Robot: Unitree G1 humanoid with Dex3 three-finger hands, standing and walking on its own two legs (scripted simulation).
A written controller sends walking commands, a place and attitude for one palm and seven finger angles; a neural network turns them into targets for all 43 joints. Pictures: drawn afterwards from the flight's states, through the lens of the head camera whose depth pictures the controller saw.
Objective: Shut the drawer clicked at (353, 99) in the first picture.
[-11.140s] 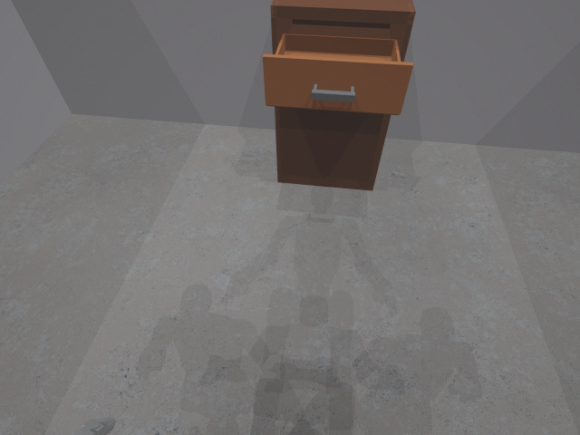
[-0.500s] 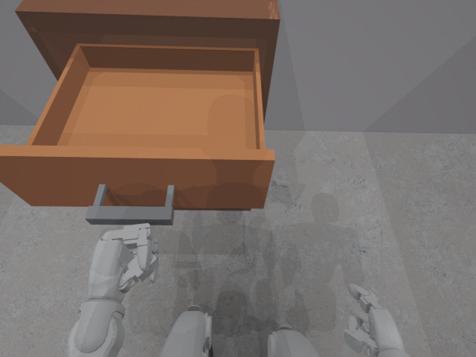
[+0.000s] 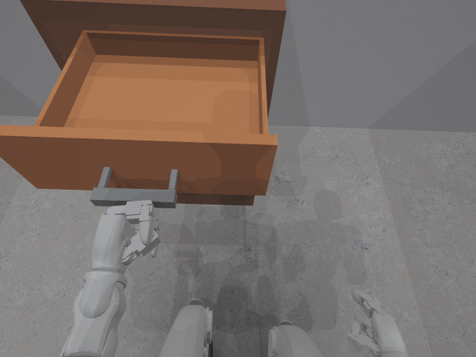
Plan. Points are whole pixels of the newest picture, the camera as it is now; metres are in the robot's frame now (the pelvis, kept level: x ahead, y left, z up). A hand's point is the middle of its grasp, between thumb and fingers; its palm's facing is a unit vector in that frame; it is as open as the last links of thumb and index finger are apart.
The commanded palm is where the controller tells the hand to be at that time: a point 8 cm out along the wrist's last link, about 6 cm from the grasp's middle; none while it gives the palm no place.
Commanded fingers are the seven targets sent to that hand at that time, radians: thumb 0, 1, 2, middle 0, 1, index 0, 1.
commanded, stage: push the drawer shut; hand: left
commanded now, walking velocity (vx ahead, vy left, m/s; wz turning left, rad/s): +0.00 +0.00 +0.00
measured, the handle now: (137, 186) +0.37 +0.19 +0.04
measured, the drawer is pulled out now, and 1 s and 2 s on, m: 0.28 0.16 0.05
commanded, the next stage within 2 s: none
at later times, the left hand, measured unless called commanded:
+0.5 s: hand (163, 197) +0.36 +0.15 +0.03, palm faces +0.01 -1.00 -0.04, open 3.1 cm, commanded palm +0.35 +0.20 +0.04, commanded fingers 0.00 0.90 0.90 -1.40 -1.60 -1.40 -1.60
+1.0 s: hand (163, 169) +0.42 +0.16 +0.03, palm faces +0.02 -1.00 -0.04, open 3.0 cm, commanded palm +0.41 +0.20 +0.04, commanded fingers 0.00 0.90 0.90 -1.40 -1.60 -1.40 -1.60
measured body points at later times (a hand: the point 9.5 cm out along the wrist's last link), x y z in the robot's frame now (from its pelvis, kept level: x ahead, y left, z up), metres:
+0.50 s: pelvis -0.01 +0.01 +0.00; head +0.09 +0.02 +0.44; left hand +0.35 +0.20 +0.04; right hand +0.12 -0.25 -0.11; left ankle +0.06 +0.11 -0.63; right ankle -0.01 -0.11 -0.63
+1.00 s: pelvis -0.01 +0.01 +0.00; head +0.10 +0.03 +0.44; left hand +0.41 +0.21 +0.04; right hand +0.08 -0.25 -0.12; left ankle +0.06 +0.11 -0.63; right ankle -0.01 -0.11 -0.63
